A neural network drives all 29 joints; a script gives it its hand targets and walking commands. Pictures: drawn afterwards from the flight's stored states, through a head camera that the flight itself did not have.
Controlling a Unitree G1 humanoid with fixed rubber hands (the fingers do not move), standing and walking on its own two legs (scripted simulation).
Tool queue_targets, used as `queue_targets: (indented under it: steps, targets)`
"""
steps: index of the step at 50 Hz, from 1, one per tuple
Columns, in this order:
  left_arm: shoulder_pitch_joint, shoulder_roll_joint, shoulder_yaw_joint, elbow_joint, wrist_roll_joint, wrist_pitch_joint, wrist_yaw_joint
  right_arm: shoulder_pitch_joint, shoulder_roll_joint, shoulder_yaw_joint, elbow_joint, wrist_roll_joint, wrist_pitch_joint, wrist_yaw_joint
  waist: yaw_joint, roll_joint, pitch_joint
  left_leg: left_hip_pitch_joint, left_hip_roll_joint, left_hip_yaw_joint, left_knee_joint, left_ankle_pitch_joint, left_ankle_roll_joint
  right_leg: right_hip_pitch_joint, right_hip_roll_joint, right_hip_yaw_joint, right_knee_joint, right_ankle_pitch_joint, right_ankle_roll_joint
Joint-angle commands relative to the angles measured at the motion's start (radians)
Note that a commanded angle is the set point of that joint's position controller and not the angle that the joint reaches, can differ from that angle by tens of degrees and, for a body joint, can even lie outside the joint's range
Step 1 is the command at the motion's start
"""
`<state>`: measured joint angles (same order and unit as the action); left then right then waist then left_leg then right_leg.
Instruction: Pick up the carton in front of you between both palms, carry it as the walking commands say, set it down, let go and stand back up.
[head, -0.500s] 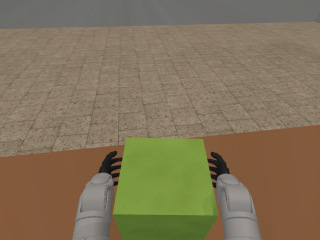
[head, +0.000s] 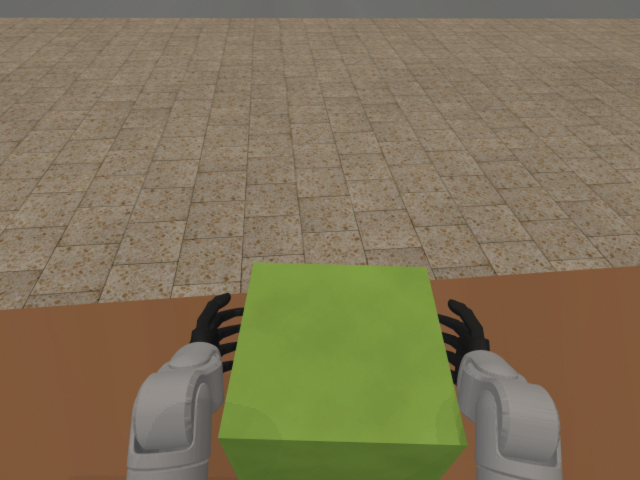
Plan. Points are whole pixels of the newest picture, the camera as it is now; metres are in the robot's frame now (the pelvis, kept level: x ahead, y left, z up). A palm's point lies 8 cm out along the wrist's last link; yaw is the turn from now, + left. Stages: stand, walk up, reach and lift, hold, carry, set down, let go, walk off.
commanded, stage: carry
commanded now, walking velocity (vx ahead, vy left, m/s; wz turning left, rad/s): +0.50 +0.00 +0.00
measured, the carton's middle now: (335, 390) +0.26 -0.01 +0.01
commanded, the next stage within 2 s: none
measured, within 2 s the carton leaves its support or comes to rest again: neither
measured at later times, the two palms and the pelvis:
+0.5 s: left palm (239, 186) +0.58 +0.15 +0.08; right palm (415, 197) +0.56 -0.14 +0.09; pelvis +0.30 +0.02 +0.00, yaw -3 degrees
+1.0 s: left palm (264, 87) +0.94 +0.15 +0.11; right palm (391, 92) +0.94 -0.15 +0.11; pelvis +0.62 +0.00 +0.00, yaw -1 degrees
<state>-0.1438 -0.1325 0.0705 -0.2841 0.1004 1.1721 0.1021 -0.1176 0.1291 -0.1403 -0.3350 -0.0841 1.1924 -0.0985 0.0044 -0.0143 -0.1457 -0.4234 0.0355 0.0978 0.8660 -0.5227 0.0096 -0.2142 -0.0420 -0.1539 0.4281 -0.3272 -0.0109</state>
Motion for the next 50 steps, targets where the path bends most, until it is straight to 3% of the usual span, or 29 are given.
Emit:
queue_targets:
  steps: [1, 4, 6, 7, 8, 9, 10, 11, 12, 13, 15, 19, 25, 27, 28, 29, 30, 31, 32, 33, 34, 35, 37, 40, 43, 47, 50]
  targets:
    - [-0.532, -0.892, -0.684, -0.192, -0.402, 0.020, -0.235, -0.540, 0.888, 0.754, -0.082, 0.419, 0.007, 0.270, 0.028, -0.082, -0.186, -0.314, 0.023, 0.011, -0.149, 0.108, 0.001, 0.465, -0.290, 0.309, -0.150, 0.428, -0.140]
    - [-0.520, -0.870, -0.689, -0.203, -0.427, 0.037, -0.249, -0.524, 0.878, 0.737, -0.100, 0.398, 0.013, 0.251, 0.022, -0.154, -0.170, -0.053, -0.030, 0.104, -0.325, 0.266, -0.003, 0.290, -0.218, 0.129, -0.144, 0.385, -0.090]
    - [-0.517, -0.850, -0.690, -0.201, -0.438, 0.049, -0.257, -0.501, 0.863, 0.725, -0.093, 0.380, 0.020, 0.241, -0.003, -0.099, -0.208, 0.288, -0.079, 0.196, -0.424, 0.394, 0.004, 0.100, -0.166, 0.017, 0.010, 0.385, -0.046]
    - [-0.519, -0.833, -0.688, -0.201, -0.441, 0.056, -0.260, -0.490, 0.853, 0.716, -0.084, 0.368, 0.025, 0.238, -0.014, -0.050, -0.250, 0.483, -0.050, 0.170, -0.408, 0.346, 0.016, -0.020, -0.142, -0.033, 0.139, 0.367, -0.021]
    - [-0.540, -0.806, -0.682, -0.205, -0.440, 0.066, -0.265, -0.475, 0.833, 0.703, -0.072, 0.352, 0.029, 0.234, -0.040, 0.095, -0.279, 0.612, 0.145, -0.135, -0.526, 0.137, 0.053, -0.174, -0.076, -0.066, 0.381, 0.170, 0.023]
    - [-0.582, -0.809, -0.689, -0.216, -0.448, 0.081, -0.271, -0.489, 0.825, 0.686, -0.044, 0.331, 0.028, 0.232, -0.038, 0.314, -0.262, 0.697, 0.378, -0.595, -0.649, 0.132, 0.201, -0.429, 0.049, -0.031, 0.625, -0.130, 0.050]
    - [-0.582, -0.815, -0.689, -0.176, -0.450, 0.086, -0.276, -0.505, 0.841, 0.690, -0.059, 0.337, 0.035, 0.230, -0.031, 0.233, -0.237, 0.690, 0.424, -0.639, -0.645, 0.225, 0.256, -0.529, -0.004, 0.099, 0.762, -0.187, 0.011]
    - [-0.574, -0.833, -0.682, -0.156, -0.451, 0.085, -0.281, -0.516, 0.864, 0.697, -0.061, 0.344, 0.038, 0.228, -0.031, 0.162, -0.222, 0.659, 0.400, -0.560, -0.621, 0.356, 0.248, -0.559, -0.048, 0.132, 0.796, -0.166, -0.014]
    - [-0.567, -0.855, -0.683, -0.141, -0.450, 0.081, -0.284, -0.532, 0.887, 0.706, -0.070, 0.349, 0.035, 0.229, -0.032, 0.078, -0.222, 0.636, 0.379, -0.476, -0.608, 0.450, 0.222, -0.567, -0.078, 0.134, 0.786, -0.117, -0.022]
    - [-0.564, -0.879, -0.682, -0.129, -0.446, 0.073, -0.285, -0.557, 0.914, 0.719, -0.082, 0.356, 0.029, 0.233, -0.027, 0.031, -0.218, 0.595, 0.358, -0.390, -0.618, 0.510, 0.189, -0.541, -0.097, 0.142, 0.723, -0.058, -0.022]
    - [-0.544, -0.919, -0.688, -0.131, -0.428, 0.053, -0.279, -0.575, 0.945, 0.742, -0.105, 0.381, 0.020, 0.242, -0.028, 0.067, -0.218, 0.565, 0.307, -0.257, -0.638, 0.576, 0.146, -0.480, -0.079, 0.110, 0.581, -0.007, -0.010]
    - [-0.475, -0.937, -0.679, -0.149, -0.373, 0.023, -0.247, -0.558, 0.936, 0.764, -0.143, 0.421, 0.015, 0.269, -0.023, 0.124, -0.191, 0.598, 0.241, -0.105, -0.642, 0.712, 0.133, -0.485, -0.038, 0.038, 0.381, 0.109, 0.009]
    - [-0.414, -0.908, -0.681, -0.146, -0.351, 0.029, -0.239, -0.460, 0.886, 0.751, -0.098, 0.399, 0.018, 0.285, -0.027, 0.181, -0.089, 0.536, 0.182, 0.039, -0.615, 0.909, 0.093, -0.316, 0.030, -0.084, 0.090, 0.305, -0.019]
    - [-0.414, -0.908, -0.686, -0.141, -0.363, 0.029, -0.249, -0.462, 0.881, 0.750, -0.099, 0.392, 0.017, 0.287, -0.013, 0.192, -0.124, 0.520, 0.174, 0.095, -0.488, 1.066, 0.065, -0.148, 0.064, -0.124, 0.054, 0.327, -0.033]
    - [-0.412, -0.911, -0.686, -0.134, -0.367, 0.027, -0.253, -0.460, 0.877, 0.751, -0.097, 0.391, 0.016, 0.287, 0.000, 0.174, -0.164, 0.472, 0.146, 0.147, -0.355, 1.069, 0.042, 0.002, 0.099, -0.159, 0.014, 0.297, -0.037]
    - [-0.421, -0.908, -0.685, -0.136, -0.373, 0.026, -0.259, -0.476, 0.870, 0.754, -0.103, 0.389, 0.013, 0.287, 0.018, 0.134, -0.220, 0.356, 0.123, 0.153, -0.184, 0.930, 0.021, 0.196, 0.067, -0.128, 0.019, 0.228, -0.038]
    - [-0.431, -0.899, -0.683, -0.135, -0.377, 0.025, -0.262, -0.506, 0.859, 0.757, -0.112, 0.387, 0.013, 0.288, 0.035, -0.006, -0.282, 0.195, 0.090, 0.134, 0.059, 0.628, -0.001, 0.344, -0.137, 0.178, -0.030, 0.026, -0.072]
    - [-0.443, -0.889, -0.674, -0.102, -0.374, 0.013, -0.268, -0.528, 0.862, 0.773, -0.135, 0.395, 0.018, 0.284, 0.038, -0.278, -0.335, -0.130, -0.063, 0.060, 0.338, 0.131, -0.030, 0.534, -0.374, 0.668, -0.164, -0.020, -0.242]
    - [-0.459, -0.906, -0.689, -0.113, -0.398, 0.011, -0.271, -0.541, 0.868, 0.774, -0.112, 0.387, 0.010, 0.281, 0.026, -0.194, -0.301, -0.222, -0.030, -0.066, 0.478, 0.053, 0.001, 0.514, -0.401, 0.662, -0.195, 0.103, -0.264]
    - [-0.485, -0.929, -0.704, -0.122, -0.415, 0.003, -0.272, -0.552, 0.884, 0.773, -0.105, 0.389, 0.000, 0.280, 0.022, -0.143, -0.297, -0.243, 0.013, -0.096, 0.502, 0.079, 0.024, 0.468, -0.358, 0.558, -0.167, 0.238, -0.245]
    - [-0.525, -0.946, -0.716, -0.133, -0.428, -0.005, -0.271, -0.572, 0.906, 0.777, -0.095, 0.393, -0.012, 0.277, 0.018, -0.042, -0.279, -0.244, 0.049, -0.101, 0.453, 0.125, 0.035, 0.409, -0.330, 0.458, -0.142, 0.323, -0.204]
    - [-0.562, -0.951, -0.728, -0.142, -0.438, -0.013, -0.271, -0.587, 0.923, 0.781, -0.087, 0.396, -0.023, 0.273, 0.020, -0.002, -0.266, -0.242, 0.071, -0.108, 0.392, 0.163, 0.039, 0.358, -0.302, 0.383, -0.128, 0.376, -0.178]
    - [-0.595, -0.947, -0.742, -0.143, -0.455, -0.026, -0.271, -0.592, 0.932, 0.786, -0.068, 0.389, -0.042, 0.260, 0.026, -0.048, -0.282, -0.204, 0.063, -0.076, 0.302, 0.197, 0.034, 0.312, -0.267, 0.282, -0.139, 0.354, -0.154]
    - [-0.629, -0.899, -0.749, -0.124, -0.469, -0.034, -0.274, -0.615, 0.902, 0.788, -0.044, 0.364, -0.060, 0.235, 0.032, -0.086, -0.262, -0.239, 0.059, -0.035, 0.171, 0.228, 0.018, 0.288, -0.254, 0.214, -0.167, 0.320, -0.177]
    - [-0.712, -0.829, -0.738, -0.085, -0.475, -0.038, -0.269, -0.710, 0.837, 0.780, -0.023, 0.359, -0.062, 0.213, 0.041, -0.100, -0.206, -0.291, 0.056, 0.001, 0.028, 0.314, 0.010, 0.288, -0.225, 0.157, -0.164, 0.365, -0.186]
    - [-0.874, -0.748, -0.683, -0.002, -0.478, -0.024, -0.245, -0.884, 0.750, 0.731, 0.040, 0.380, -0.041, 0.192, 0.052, -0.118, -0.152, -0.264, 0.030, 0.043, -0.126, 0.436, 0.038, 0.273, -0.196, 0.102, -0.127, 0.425, -0.176]
    - [-0.959, -0.722, -0.626, 0.091, -0.471, 0.000, -0.222, -0.975, 0.725, 0.681, 0.132, 0.402, -0.012, 0.185, 0.051, -0.130, -0.121, -0.189, 0.004, 0.064, -0.227, 0.457, 0.073, 0.272, -0.190, 0.070, -0.072, 0.488, -0.149]
